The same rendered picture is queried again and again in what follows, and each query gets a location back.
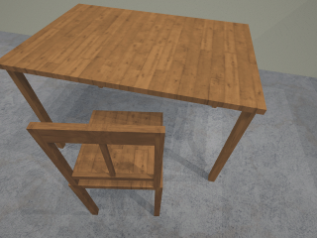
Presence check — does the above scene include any table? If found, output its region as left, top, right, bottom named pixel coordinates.
left=0, top=3, right=267, bottom=182

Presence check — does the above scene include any chair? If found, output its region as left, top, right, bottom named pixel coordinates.
left=26, top=110, right=165, bottom=216

